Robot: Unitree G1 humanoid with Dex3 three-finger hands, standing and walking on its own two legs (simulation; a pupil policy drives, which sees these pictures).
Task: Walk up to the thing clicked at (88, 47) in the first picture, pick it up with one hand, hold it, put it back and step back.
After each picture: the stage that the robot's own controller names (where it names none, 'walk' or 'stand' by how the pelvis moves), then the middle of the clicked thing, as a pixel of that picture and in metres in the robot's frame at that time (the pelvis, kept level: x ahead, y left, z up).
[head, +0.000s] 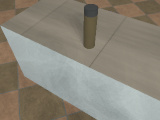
stand; (89, 28) +0.74 -0.02 -0.04
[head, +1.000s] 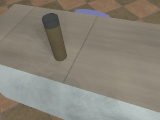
rise first; (56, 39) +0.61 +0.18 -0.02
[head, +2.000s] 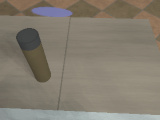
rise first; (36, 59) +0.44 +0.20 +0.00
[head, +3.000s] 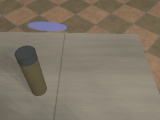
stand; (33, 73) +0.42 +0.22 -0.03
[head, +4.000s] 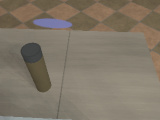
stand; (38, 70) +0.44 +0.20 -0.04
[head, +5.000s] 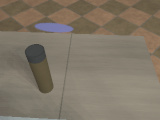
stand; (41, 71) +0.45 +0.20 -0.04
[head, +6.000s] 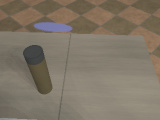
stand; (40, 72) +0.44 +0.20 -0.04
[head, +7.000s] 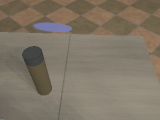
stand; (39, 73) +0.43 +0.20 -0.04
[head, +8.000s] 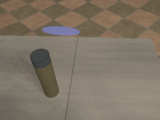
rise first; (46, 75) +0.42 +0.20 -0.04
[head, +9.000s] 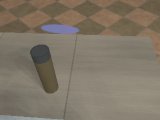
go down; (46, 71) +0.44 +0.20 -0.04
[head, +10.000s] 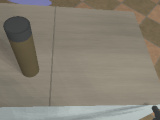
go down; (25, 51) +0.46 +0.18 +0.01
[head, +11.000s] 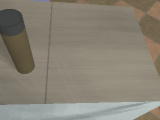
go down; (18, 47) +0.46 +0.19 +0.04
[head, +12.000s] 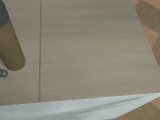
close in; (5, 41) +0.45 +0.20 +0.06
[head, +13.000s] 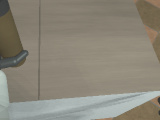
close; (5, 34) +0.47 +0.19 +0.08
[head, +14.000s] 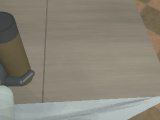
lift; (13, 55) +0.41 +0.19 +0.07
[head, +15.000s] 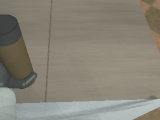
lift; (16, 58) +0.40 +0.19 +0.07
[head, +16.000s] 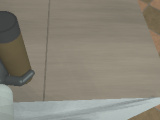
lift; (14, 55) +0.40 +0.19 +0.07
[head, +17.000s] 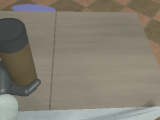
lift; (20, 63) +0.35 +0.17 +0.12
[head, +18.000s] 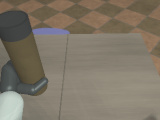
hold; (26, 60) +0.33 +0.17 +0.19
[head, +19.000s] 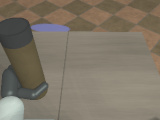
hold; (27, 65) +0.32 +0.17 +0.16
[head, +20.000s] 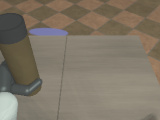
crouch; (21, 61) +0.33 +0.18 +0.18
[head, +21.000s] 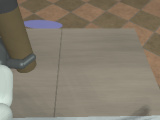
crouch; (14, 36) +0.41 +0.20 +0.18
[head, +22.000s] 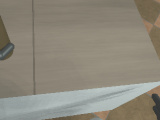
lower; out of the picture +0.48 +0.21 +0.09
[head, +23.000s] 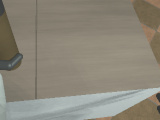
lower; (0, 37) +0.46 +0.20 +0.08
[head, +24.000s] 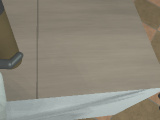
lower; (0, 36) +0.46 +0.20 +0.08
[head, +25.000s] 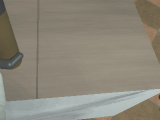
lower; (0, 36) +0.46 +0.20 +0.08
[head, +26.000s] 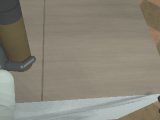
open; (14, 40) +0.45 +0.17 +0.07
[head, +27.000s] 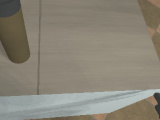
rise; (11, 31) +0.46 +0.17 +0.08
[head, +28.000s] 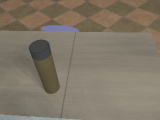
sink last; (46, 69) +0.43 +0.18 +0.02
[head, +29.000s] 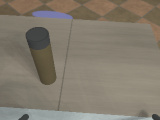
stand; (43, 59) +0.43 +0.17 +0.03
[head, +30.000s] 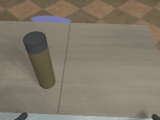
stand; (42, 63) +0.43 +0.17 +0.03
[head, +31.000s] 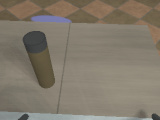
stand; (41, 63) +0.43 +0.18 +0.03
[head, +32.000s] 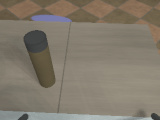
stand; (42, 62) +0.43 +0.17 +0.03
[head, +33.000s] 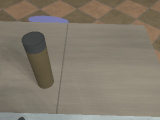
stand; (40, 63) +0.43 +0.17 +0.03
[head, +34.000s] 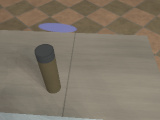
stand; (49, 71) +0.44 +0.17 -0.04
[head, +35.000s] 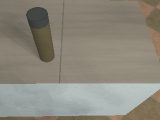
walk; (43, 38) +0.52 +0.17 -0.02
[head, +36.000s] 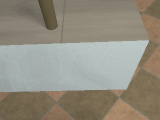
walk; (47, 8) +0.79 +0.23 -0.02
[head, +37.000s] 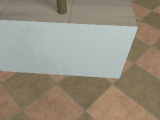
stand; out of the picture +1.07 +0.19 -0.02
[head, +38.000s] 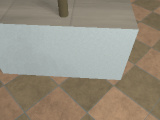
stand; out of the picture +1.07 +0.16 -0.04
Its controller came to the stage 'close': yes
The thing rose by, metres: 0.22
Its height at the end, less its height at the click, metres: +0.00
